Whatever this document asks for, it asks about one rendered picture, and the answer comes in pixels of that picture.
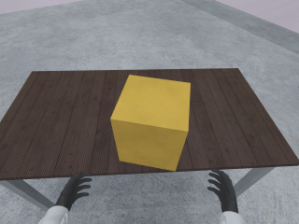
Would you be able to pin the robot left forearm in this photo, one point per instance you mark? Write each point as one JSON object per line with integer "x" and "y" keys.
{"x": 56, "y": 215}

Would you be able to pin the carton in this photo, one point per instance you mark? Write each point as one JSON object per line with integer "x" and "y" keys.
{"x": 150, "y": 121}

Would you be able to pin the table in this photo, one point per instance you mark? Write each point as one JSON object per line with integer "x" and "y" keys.
{"x": 59, "y": 125}

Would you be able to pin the robot right forearm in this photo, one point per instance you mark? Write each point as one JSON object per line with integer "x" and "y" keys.
{"x": 230, "y": 217}

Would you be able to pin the robot right hand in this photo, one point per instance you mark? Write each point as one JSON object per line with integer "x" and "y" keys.
{"x": 226, "y": 192}

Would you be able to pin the robot left hand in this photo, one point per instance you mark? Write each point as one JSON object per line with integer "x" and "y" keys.
{"x": 70, "y": 192}

